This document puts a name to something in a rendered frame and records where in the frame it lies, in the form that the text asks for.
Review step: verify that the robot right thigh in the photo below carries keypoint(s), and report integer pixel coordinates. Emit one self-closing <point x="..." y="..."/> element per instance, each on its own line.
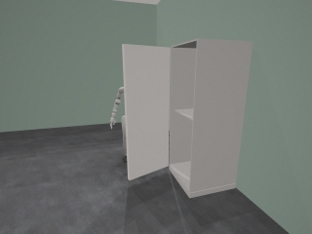
<point x="123" y="123"/>

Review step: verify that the right robot forearm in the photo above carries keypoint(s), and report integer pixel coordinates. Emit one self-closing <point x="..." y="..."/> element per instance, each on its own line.
<point x="115" y="108"/>

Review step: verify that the robot right hand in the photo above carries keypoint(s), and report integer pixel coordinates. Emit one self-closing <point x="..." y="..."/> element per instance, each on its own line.
<point x="111" y="121"/>

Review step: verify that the robot right shin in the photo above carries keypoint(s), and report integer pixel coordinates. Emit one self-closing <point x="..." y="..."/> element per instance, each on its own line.
<point x="125" y="146"/>

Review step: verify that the fridge door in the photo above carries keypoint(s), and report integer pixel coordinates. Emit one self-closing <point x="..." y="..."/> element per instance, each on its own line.
<point x="146" y="76"/>

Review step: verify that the right robot upper arm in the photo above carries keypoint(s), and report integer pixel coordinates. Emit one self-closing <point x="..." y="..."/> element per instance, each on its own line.
<point x="119" y="95"/>

